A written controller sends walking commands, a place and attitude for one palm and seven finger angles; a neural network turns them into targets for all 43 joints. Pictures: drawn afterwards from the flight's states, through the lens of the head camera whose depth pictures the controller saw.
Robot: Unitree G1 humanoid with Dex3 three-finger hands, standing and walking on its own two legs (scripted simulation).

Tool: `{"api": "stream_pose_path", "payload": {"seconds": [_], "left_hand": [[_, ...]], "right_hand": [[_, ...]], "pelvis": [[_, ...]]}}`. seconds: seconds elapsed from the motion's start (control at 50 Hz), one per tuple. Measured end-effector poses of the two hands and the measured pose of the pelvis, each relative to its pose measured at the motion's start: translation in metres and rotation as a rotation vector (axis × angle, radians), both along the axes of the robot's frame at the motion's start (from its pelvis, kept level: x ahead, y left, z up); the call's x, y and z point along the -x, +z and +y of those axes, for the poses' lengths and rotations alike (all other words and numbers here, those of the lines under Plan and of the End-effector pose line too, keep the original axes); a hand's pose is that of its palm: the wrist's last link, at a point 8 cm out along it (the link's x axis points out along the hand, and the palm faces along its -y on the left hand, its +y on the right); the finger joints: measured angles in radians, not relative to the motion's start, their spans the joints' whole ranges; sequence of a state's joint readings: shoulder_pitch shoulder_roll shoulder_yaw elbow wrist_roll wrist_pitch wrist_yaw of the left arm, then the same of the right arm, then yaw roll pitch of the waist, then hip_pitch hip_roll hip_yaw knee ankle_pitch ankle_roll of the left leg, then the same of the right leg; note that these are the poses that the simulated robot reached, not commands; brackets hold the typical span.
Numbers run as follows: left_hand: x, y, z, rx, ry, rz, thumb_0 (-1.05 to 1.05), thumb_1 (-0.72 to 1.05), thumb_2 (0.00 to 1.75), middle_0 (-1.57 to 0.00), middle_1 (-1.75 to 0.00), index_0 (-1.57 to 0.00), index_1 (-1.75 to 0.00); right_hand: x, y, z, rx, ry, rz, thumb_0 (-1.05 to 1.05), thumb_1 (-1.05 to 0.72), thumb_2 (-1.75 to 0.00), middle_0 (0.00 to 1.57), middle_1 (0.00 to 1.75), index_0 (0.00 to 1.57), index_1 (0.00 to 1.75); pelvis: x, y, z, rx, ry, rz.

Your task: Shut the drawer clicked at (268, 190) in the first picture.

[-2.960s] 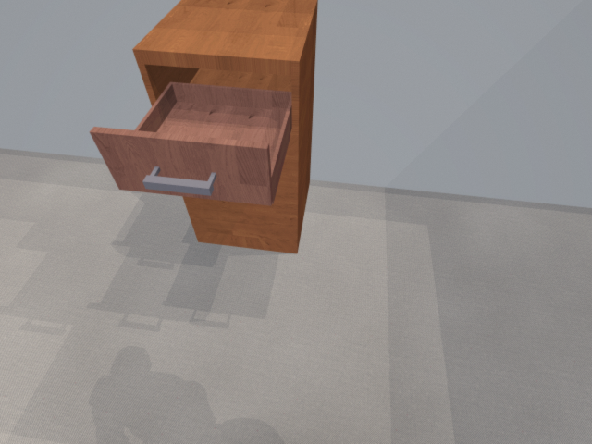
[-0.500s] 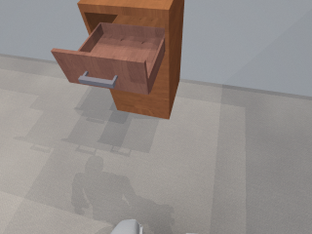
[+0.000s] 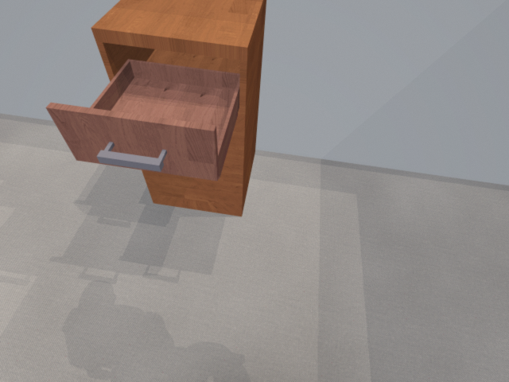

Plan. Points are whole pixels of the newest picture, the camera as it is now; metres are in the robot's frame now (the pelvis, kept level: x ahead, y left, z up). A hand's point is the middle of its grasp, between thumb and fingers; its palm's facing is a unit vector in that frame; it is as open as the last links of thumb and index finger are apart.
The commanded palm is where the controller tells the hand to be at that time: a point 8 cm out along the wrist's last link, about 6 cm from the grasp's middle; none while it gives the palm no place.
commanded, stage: take the last steps up to it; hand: left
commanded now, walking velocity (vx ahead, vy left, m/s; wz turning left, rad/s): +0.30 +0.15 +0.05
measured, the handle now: (133, 155) +0.59 +0.33 -0.07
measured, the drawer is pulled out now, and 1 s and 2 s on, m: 0.30 0.30 0.30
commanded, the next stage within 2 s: come to a stop and stand still in 0.68 s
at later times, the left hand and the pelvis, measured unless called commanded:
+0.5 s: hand out of the picture +0.12 +0.18 -0.18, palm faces +0.12 -0.98 -0.16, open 7.4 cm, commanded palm none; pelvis +0.15 +0.02 +0.00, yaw +3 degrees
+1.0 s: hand (153, 260) +0.37 +0.25 -0.17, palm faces +0.04 -0.97 -0.24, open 7.3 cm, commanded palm none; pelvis +0.31 +0.06 -0.01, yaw +0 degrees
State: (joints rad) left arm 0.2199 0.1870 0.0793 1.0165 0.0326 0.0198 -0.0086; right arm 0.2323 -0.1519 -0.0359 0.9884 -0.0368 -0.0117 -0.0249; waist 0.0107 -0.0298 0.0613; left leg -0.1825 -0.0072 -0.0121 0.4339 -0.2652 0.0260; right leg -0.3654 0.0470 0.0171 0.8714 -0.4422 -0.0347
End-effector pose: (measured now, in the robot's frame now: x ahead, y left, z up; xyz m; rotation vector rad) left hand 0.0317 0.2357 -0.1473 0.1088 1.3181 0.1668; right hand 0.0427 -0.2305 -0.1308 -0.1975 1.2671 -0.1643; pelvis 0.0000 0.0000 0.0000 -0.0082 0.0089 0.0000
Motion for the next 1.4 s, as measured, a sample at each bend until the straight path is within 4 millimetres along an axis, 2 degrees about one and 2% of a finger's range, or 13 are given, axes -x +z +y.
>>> {"api": "stream_pose_path", "payload": {"seconds": [0.16, 0.24, 0.34, 0.52, 0.58, 0.64, 0.72, 0.82, 0.94, 1.06, 1.22, 1.32, 1.4], "left_hand": [[-0.073, 0.016, -0.004, -0.048, -0.071, -0.082, 0.01, 0.91, 0.9, -0.2, -0.3, -0.2, -0.3], [-0.095, 0.013, -0.01, -0.074, -0.062, -0.114, 0.01, 0.91, 0.9, -0.2, -0.3, -0.2, -0.3], [-0.089, 0.017, -0.015, -0.058, -0.009, -0.032, 0.01, 0.91, 0.9, -0.2, -0.3, -0.2, -0.3], [-0.08, -0.004, -0.002, 0.033, 0.095, 0.158, 0.01, 0.91, 0.9, -0.2, -0.3, -0.2, -0.3], [-0.09, -0.021, 0.016, 0.044, 0.117, 0.209, 0.01, 0.91, 0.9, -0.2, -0.3, -0.2, -0.3], [-0.121, -0.022, 0.034, 0.021, 0.102, 0.2, 0.01, 0.91, 0.9, -0.2, -0.3, -0.2, -0.3], [-0.187, -0.008, 0.051, -0.018, 0.064, 0.087, 0.01, 0.91, 0.9, -0.2, -0.3, -0.2, -0.3], [-0.265, 0.006, 0.056, -0.068, 0.01, -0.078, 0.01, 0.91, 0.9, -0.2, -0.3, -0.2, -0.3], [-0.31, 0.011, 0.053, -0.075, -0.019, -0.078, 0.01, 0.92, 0.9, -0.2, -0.3, -0.2, -0.3], [-0.338, 0.0, 0.065, -0.05, -0.029, -0.035, 0.01, 0.92, 0.9, -0.2, -0.3, -0.2, -0.3], [-0.365, 0.006, 0.079, -0.077, -0.021, -0.056, 0.01, 0.92, 0.9, -0.2, -0.3, -0.2, -0.3], [-0.364, 0.012, 0.07, -0.108, -0.031, -0.072, 0.01, 0.91, 0.9, -0.2, -0.3, -0.2, -0.3], [-0.348, 0.011, 0.054, -0.139, -0.064, -0.078, 0.01, 0.91, 0.9, -0.2, -0.3, -0.2, -0.3]], "right_hand": [[0.066, -0.015, 0.006, -0.079, -0.092, 0.247, 0.01, -0.91, -0.9, 0.2, 0.3, 0.2, 0.3], [0.069, -0.026, -0.001, -0.103, -0.115, 0.332, 0.01, -0.91, -0.9, 0.2, 0.3, 0.2, 0.3], [0.011, -0.015, -0.01, -0.085, -0.099, 0.28, 0.01, -0.91, -0.9, 0.2, 0.3, 0.2, 0.3], [-0.165, -0.011, 0.012, -0.037, 0.033, 0.053, 0.01, -0.91, -0.9, 0.2, 0.3, 0.2, 0.3], [-0.219, -0.02, 0.027, 0.0, 0.075, -0.038, 0.01, -0.91, -0.9, 0.2, 0.3, 0.2, 0.3], [-0.248, -0.018, 0.043, 0.001, 0.088, -0.074, 0.0, -0.91, -0.9, 0.2, 0.3, 0.2, 0.3], [-0.262, -0.018, 0.06, -0.037, 0.082, -0.057, 0.0, -0.91, -0.9, 0.2, 0.3, 0.2, 0.3], [-0.273, -0.032, 0.058, -0.073, 0.037, -0.01, 0.0, -0.93, -0.9, 0.2, 0.3, 0.21, 0.3], [-0.29, -0.031, 0.062, -0.088, -0.022, 0.058, 0.01, -0.92, -0.9, 0.2, 0.3, 0.2, 0.3], [-0.301, -0.021, 0.067, -0.036, -0.062, 0.078, 0.01, -0.92, -0.9, 0.2, 0.3, 0.2, 0.3], [-0.291, -0.013, 0.059, 0.014, -0.034, 0.139, 0.01, -0.91, -0.9, 0.2, 0.3, 0.2, 0.3], [-0.293, -0.022, 0.04, -0.001, -0.031, 0.136, 0.01, -0.91, -0.9, 0.2, 0.3, 0.21, 0.3], [-0.31, -0.031, 0.018, -0.016, -0.063, 0.036, 0.01, -0.91, -0.9, 0.2, 0.3, 0.21, 0.3]], "pelvis": [[-0.035, -0.002, -0.009, -0.018, -0.015, 0.011], [-0.057, -0.011, -0.016, -0.02, 0.001, -0.003], [-0.09, 0.001, -0.013, -0.028, 0.02, -0.004], [-0.161, -0.006, 0.022, -0.019, 0.049, 0.004], [-0.187, -0.022, 0.041, -0.004, 0.053, 0.002], [-0.203, -0.021, 0.048, -0.024, 0.039, -0.003], [-0.225, -0.012, 0.053, -0.034, 0.026, 0.002], [-0.258, -0.014, 0.053, -0.059, 0.015, -0.006], [-0.296, -0.009, 0.056, -0.044, 0.015, -0.008], [-0.313, -0.008, 0.068, -0.027, -0.003, -0.01], [-0.31, -0.002, 0.066, 0.003, 0.019, 0.004], [-0.307, -0.006, 0.048, -0.006, 0.01, 0.011], [-0.305, -0.015, 0.036, -0.006, -0.006, 0.002]]}}
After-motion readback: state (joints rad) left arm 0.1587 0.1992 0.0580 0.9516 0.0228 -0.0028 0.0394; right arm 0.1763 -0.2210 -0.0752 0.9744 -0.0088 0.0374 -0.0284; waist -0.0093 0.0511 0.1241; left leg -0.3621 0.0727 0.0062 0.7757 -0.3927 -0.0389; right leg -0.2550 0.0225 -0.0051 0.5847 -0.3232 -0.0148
